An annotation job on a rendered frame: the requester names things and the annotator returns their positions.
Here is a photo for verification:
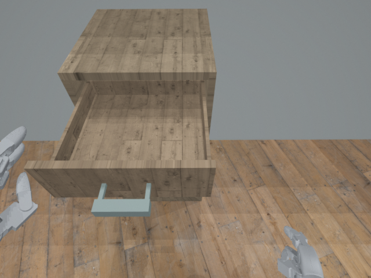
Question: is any robot left hand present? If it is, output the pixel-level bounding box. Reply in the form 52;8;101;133
0;126;38;241

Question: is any drawer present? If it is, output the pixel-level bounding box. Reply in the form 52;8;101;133
24;80;216;197

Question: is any cabinet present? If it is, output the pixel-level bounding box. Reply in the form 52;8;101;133
57;9;217;202

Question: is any robot right hand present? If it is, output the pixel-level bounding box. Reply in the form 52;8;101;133
277;226;324;278

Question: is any handle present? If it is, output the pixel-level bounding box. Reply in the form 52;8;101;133
91;183;151;217

